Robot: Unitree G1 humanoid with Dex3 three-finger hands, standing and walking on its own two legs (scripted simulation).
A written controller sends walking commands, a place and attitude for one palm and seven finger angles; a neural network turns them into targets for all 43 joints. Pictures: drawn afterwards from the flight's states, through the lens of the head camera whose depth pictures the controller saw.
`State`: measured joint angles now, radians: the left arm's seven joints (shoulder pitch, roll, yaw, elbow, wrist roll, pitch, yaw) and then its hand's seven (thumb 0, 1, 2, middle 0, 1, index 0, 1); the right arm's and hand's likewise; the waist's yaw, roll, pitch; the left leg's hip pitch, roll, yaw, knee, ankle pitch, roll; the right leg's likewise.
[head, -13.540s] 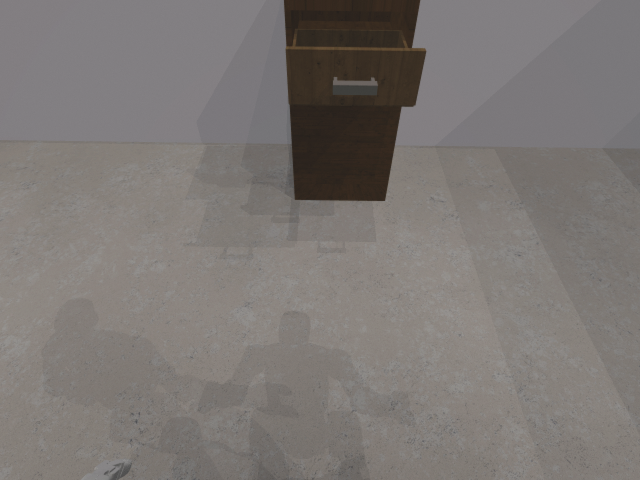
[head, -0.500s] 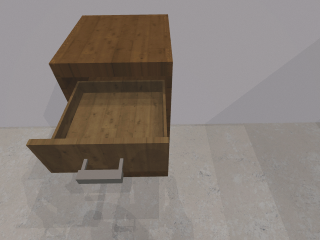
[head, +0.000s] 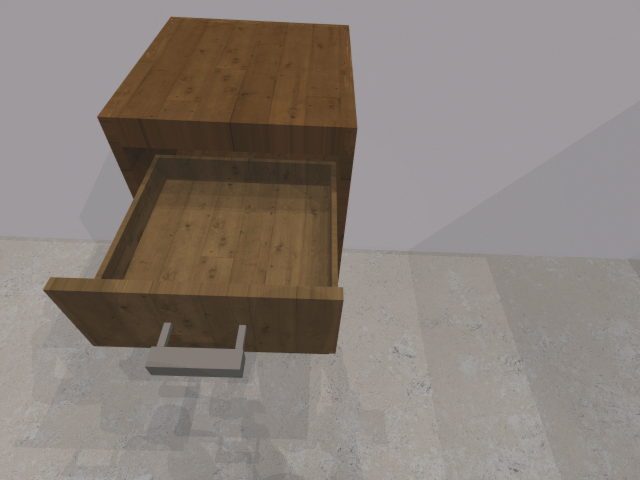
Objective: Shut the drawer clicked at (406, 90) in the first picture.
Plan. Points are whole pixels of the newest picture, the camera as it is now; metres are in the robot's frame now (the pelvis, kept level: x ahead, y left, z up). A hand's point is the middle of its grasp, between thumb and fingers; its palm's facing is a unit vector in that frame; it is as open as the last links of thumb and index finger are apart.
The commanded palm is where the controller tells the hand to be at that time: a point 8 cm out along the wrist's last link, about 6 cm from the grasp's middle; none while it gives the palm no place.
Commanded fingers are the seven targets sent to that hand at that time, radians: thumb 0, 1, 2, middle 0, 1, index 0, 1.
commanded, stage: raise the hand and make a fist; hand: left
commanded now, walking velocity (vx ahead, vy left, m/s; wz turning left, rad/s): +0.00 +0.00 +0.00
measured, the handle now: (200, 346) +0.29 +0.19 -0.03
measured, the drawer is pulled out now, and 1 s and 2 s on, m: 0.30 0.30 0.30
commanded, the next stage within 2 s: bring the fist close to the handle in 1.80 s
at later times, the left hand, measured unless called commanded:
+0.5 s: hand out of the picture +0.11 +0.14 -0.01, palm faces +0.05 -1.00 -0.07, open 5.0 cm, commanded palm +0.08 +0.20 -0.01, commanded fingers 0.00 0.90 0.90 -0.82 -0.97 -0.82 -0.97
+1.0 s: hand out of the picture +0.11 +0.15 +0.03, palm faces +0.05 -1.00 -0.03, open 3.1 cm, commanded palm +0.06 +0.20 +0.03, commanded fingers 0.00 0.90 0.90 -1.32 -1.51 -1.32 -1.51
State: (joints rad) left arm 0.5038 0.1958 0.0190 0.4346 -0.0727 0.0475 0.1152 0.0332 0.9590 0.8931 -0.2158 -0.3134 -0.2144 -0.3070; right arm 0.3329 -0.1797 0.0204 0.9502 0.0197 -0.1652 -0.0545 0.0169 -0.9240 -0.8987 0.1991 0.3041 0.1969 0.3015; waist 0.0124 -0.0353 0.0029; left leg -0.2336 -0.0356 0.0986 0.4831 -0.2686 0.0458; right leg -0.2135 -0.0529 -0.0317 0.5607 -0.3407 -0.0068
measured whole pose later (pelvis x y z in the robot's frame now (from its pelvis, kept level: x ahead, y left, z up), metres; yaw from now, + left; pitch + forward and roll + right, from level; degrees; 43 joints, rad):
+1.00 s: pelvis -0.04 -0.03 -0.05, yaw +3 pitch +9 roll -1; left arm 0.70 0.19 0.10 -0.25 -0.28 -0.41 -0.25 0.01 0.90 0.90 -1.13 -1.31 -1.13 -1.30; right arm 0.24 -0.24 -0.04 0.56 0.05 -0.27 -0.07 0.02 -0.91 -0.90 0.20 0.30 0.19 0.30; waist 0.01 0.03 -0.12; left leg -0.71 0.03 0.01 0.96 -0.42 0.02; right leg -0.61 0.00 -0.09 0.94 -0.49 -0.03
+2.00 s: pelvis -0.03 -0.04 -0.05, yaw +3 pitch +6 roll -1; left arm 0.79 0.20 0.05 -0.44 -0.23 -0.25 -0.15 0.01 0.90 0.90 -1.40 -1.60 -1.40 -1.60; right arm 0.26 -0.21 0.01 0.48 0.06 -0.20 -0.05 0.02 -0.91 -0.90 0.20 0.30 0.20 0.30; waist 0.02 0.06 -0.13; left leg -0.61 0.03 0.00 0.92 -0.42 0.00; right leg -0.52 0.01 -0.10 0.90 -0.50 -0.04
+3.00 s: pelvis -0.04 -0.03 -0.09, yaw +2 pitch +16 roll -2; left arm 0.41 0.16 0.01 -0.10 -0.16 -0.39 -0.07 0.01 0.90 0.90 -1.40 -1.60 -1.40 -1.60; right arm 0.23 -0.22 0.02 0.48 0.01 -0.11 -0.02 0.02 -0.91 -0.90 0.20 0.30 0.20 0.30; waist -0.02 0.04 -0.16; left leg -0.96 0.04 0.01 1.17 -0.50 0.02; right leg -0.86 0.00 -0.09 1.15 -0.57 -0.03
